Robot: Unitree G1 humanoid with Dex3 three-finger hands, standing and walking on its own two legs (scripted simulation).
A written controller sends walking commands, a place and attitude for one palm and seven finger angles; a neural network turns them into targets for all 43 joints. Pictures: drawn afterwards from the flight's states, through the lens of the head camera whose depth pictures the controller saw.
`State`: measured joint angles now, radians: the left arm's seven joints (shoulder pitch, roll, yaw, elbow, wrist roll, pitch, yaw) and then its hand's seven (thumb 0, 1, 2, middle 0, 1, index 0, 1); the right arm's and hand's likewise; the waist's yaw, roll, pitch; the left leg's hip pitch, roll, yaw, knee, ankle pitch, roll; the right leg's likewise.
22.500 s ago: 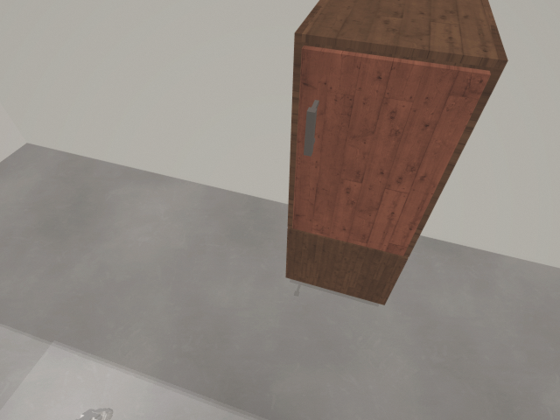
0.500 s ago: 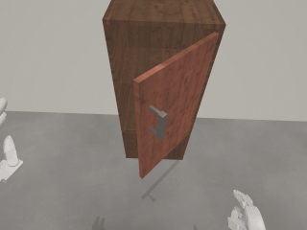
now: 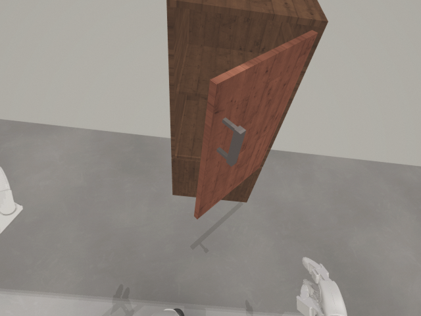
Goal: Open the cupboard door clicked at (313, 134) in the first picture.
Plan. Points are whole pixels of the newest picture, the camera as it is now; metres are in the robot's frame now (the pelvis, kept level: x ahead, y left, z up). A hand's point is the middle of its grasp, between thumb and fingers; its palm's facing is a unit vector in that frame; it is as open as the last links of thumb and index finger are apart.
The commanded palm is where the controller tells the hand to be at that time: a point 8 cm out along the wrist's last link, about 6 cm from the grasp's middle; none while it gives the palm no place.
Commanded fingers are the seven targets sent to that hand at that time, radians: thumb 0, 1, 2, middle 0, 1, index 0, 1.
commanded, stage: step back with the hand held close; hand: left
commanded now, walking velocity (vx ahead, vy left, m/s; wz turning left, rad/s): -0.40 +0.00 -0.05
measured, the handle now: (229, 142) +0.49 -0.01 +0.02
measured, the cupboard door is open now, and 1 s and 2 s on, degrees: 47 47 47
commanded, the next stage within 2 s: stop stepping back and stand still in 0.10 s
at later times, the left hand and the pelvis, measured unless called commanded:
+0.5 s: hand (8, 310) +0.11 +0.23 +0.16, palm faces +0.42 -0.82 -0.39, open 7.5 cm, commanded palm +0.05 +0.27 +0.18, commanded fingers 0.00 0.90 0.90 -0.20 -0.30 -0.20 -0.30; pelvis -0.11 -0.02 -0.01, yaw -3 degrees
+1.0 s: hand out of the picture +0.04 +0.26 +0.16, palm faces +0.43 -0.81 -0.39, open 7.5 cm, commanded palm -0.03 +0.29 +0.18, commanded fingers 0.00 0.90 0.90 -0.20 -0.30 -0.20 -0.30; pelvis -0.18 +0.00 +0.00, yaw -2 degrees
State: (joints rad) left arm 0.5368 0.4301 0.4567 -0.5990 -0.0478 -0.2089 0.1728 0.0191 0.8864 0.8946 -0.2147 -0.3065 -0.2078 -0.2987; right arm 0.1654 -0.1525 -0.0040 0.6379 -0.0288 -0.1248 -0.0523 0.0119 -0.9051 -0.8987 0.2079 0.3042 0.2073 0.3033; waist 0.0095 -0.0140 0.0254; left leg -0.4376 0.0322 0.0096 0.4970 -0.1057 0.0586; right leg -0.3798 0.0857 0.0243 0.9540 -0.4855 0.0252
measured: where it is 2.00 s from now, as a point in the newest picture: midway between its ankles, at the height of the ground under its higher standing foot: outside the picture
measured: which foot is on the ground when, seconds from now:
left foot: down 0.00-0.24, up 0.26-0.44, down 0.46-1.00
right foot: up 0.00-0.20, down 0.22-1.00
